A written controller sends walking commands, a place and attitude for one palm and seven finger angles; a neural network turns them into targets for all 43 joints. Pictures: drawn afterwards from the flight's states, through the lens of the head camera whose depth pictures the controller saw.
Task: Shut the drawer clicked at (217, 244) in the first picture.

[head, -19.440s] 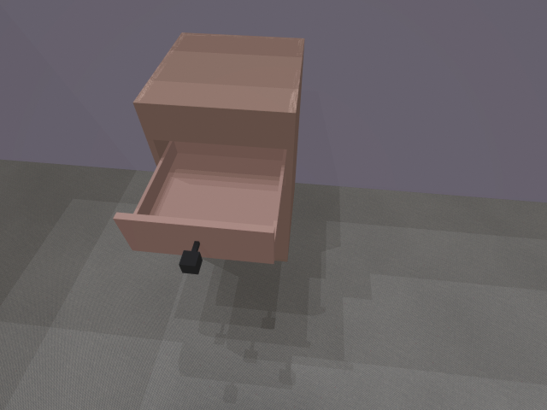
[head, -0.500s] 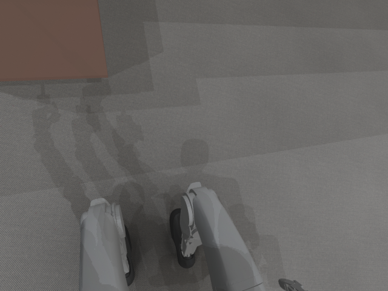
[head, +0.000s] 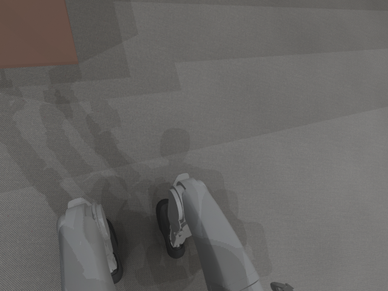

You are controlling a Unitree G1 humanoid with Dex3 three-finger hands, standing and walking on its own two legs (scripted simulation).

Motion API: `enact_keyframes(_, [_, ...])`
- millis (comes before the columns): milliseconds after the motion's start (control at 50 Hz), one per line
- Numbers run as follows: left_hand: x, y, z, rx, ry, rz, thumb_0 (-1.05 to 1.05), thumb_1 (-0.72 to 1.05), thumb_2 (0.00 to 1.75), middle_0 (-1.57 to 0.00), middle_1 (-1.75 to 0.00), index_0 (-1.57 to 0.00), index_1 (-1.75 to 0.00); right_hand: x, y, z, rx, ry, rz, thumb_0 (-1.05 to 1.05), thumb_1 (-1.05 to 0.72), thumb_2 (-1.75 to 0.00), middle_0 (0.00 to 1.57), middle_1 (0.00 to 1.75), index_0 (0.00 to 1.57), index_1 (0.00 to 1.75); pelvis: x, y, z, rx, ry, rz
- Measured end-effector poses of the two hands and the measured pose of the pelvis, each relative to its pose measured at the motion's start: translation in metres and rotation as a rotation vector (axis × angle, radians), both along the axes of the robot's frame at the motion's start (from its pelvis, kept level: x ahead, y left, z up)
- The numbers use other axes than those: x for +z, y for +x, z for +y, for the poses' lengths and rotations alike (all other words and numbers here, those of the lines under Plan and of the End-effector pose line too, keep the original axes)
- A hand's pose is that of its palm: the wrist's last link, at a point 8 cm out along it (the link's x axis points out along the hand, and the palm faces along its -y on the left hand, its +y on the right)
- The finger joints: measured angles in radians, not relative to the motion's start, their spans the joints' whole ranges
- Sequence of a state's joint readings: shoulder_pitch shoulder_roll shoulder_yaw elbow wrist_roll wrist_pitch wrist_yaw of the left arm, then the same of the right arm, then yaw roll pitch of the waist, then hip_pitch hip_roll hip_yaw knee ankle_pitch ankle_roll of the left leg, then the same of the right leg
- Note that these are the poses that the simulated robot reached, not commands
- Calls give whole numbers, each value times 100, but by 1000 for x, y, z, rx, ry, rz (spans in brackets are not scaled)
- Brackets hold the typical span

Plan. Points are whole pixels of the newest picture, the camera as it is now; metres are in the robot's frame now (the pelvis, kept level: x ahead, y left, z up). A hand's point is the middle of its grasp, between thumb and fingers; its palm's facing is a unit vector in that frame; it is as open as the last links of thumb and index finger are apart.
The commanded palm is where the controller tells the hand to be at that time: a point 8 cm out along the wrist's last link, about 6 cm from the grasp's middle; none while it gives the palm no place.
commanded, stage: pull the fist back off the drawer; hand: left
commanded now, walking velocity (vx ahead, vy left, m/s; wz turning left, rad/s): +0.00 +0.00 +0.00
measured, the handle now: out of the picture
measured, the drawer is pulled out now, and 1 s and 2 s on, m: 0.00 0.00 0.00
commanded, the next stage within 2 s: draw the hand back to the body in 0.58 s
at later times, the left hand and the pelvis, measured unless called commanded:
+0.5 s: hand out of the picture +0.59 +0.32 +0.05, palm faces +0.12 -0.99 -0.07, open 3.2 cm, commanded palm +0.58 +0.30 +0.06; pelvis +0.02 +0.01 +0.02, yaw +0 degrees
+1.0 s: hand out of the picture +0.47 +0.30 +0.15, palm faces +0.12 -0.99 -0.08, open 3.2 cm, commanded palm +0.45 +0.32 +0.17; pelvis +0.05 +0.00 +0.13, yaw +5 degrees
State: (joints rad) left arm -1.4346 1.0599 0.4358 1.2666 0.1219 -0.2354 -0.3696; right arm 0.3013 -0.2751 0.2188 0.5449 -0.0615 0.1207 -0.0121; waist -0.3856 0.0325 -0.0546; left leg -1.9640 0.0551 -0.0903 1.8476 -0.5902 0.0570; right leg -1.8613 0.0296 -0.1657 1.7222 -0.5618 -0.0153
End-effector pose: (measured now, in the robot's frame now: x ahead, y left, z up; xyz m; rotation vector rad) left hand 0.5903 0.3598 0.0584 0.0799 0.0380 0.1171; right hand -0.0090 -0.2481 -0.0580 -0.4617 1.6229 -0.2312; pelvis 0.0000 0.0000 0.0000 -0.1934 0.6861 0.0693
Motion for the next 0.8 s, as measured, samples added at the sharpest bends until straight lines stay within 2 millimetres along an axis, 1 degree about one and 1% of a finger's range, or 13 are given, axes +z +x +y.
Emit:
enact_keyframes(200, [-1, -1, -1, 4, -8, -7, 2, 82, 85, -146, -160, -145, -160, 0, -10, 7, -25, 16, 12, -1, -91, -90, 21, 30, 20, 30, 0, -2, 4, -10, -1, -1])
enact_keyframes(280, [0, -3, -1, 0, -10, -12, 2, 83, 84, -144, -160, -143, -160, 2, -7, 10, -33, 31, 19, -1, -90, -90, 21, 30, 20, 30, 4, 1, 6, -12, 1, 2])
enact_keyframes(340, [0, -7, -1, -3, -15, -9, 2, 84, 85, -143, -160, -141, -160, 4, -1, 11, -33, 46, 19, -1, -90, -90, 21, 30, 20, 30, 9, 6, 7, -14, 6, 2])
enact_keyframes(440, [0, -19, 4, 8, -20, 7, 1, 86, 86, -141, -160, -140, -160, 7, 19, 9, -15, 68, -1, 0, -90, -90, 21, 30, 20, 30, 19, 14, 7, -13, 14, 0])
enact_keyframes(580, [4, -40, 7, 5, -14, 6, 1, 89, 89, -140, -160, -140, -160, 11, 61, 0, 51, 76, -56, 0, -90, -90, 21, 30, 20, 30, 33, 25, 6, 2, 25, -8])
enact_keyframes(700, [9, -42, 5, 7, -34, -6, 1, 89, 89, -140, -160, -140, -160, 16, 97, -12, 113, 50, -125, -1, -91, -90, 21, 30, 20, 30, 38, 31, 3, 17, 26, -15])
enact_keyframes(760, [16, -46, 1, -5, -11, -26, 1, 90, 89, -140, -160, -140, -160, 19, 109, -14, 110, 48, -157, -1, -91, -90, 20, 30, 20, 30, 42, 33, 3, 17, 26, -21])
enact_keyframes(800, [25, -55, -3, -22, 13, -42, 1, 90, 89, -140, -160, -139, -160, 23, 116, -12, 93, 66, -179, 0, -91, -90, 20, 30, 20, 30, 50, 35, 3, 16, 30, -31])
